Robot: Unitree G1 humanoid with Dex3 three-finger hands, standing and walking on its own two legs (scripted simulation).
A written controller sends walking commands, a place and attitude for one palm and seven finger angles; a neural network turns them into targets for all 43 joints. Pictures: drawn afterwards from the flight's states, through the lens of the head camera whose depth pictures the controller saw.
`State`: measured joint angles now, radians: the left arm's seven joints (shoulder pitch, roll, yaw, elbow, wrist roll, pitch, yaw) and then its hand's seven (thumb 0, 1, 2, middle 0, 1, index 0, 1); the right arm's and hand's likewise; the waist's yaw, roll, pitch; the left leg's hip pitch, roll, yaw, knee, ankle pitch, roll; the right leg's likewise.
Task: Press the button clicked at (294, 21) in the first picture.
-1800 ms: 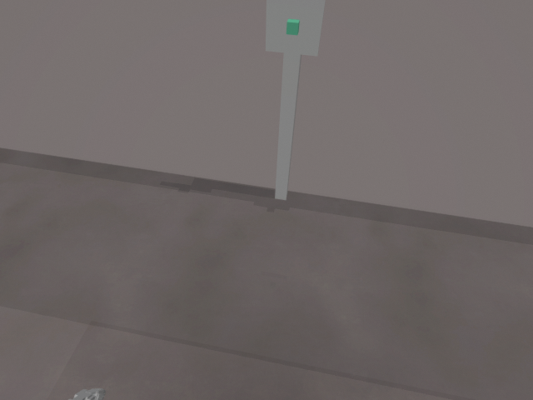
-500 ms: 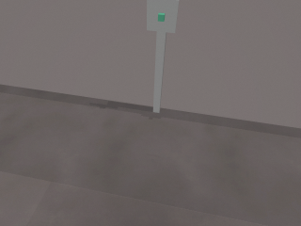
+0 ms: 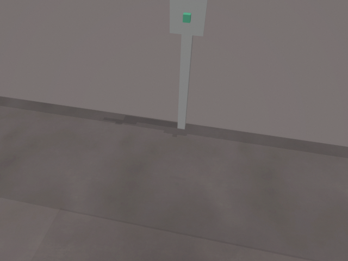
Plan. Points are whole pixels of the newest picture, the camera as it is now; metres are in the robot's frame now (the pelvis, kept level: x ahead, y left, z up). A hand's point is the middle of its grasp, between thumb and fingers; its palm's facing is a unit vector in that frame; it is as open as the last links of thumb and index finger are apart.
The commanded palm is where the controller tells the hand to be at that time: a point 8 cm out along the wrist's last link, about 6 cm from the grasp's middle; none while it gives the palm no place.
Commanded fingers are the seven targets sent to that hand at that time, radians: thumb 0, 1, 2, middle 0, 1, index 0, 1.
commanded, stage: walk to a spot facing it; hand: left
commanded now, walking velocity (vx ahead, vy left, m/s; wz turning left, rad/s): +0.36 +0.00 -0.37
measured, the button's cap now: (187, 17) +1.17 +0.01 +0.08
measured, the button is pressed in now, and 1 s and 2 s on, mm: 0 0 0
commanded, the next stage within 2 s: turn to face it in 0.84 s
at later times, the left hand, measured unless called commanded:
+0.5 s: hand out of the picture +0.08 +0.15 -0.19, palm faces -0.02 -0.98 -0.18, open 7.4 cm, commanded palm none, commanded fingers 0.00 0.90 0.90 -0.20 -0.30 -0.20 -0.30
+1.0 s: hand (135, 161) +0.47 +0.17 -0.17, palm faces -0.29 -0.93 -0.21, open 7.4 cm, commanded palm none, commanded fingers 0.00 0.90 0.90 -0.20 -0.30 -0.20 -0.30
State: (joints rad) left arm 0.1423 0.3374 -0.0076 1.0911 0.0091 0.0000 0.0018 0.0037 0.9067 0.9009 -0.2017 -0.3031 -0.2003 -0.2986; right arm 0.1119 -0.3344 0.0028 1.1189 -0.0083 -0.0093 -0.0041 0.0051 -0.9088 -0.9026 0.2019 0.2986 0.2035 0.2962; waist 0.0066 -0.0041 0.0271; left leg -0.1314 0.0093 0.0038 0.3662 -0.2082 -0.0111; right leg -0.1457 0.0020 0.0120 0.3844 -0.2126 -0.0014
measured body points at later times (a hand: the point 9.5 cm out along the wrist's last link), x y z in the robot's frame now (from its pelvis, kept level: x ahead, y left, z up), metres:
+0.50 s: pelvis +0.13 -0.02 -0.03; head +0.14 -0.01 +0.42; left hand +0.08 +0.21 -0.18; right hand +0.10 -0.25 -0.18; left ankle +0.12 +0.10 -0.67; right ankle +0.00 -0.10 -0.75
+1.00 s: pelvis +0.31 +0.02 -0.01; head +0.33 +0.01 +0.44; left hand +0.49 +0.22 -0.15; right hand +0.26 -0.23 -0.16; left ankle +0.37 +0.09 -0.75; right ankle +0.34 -0.12 -0.69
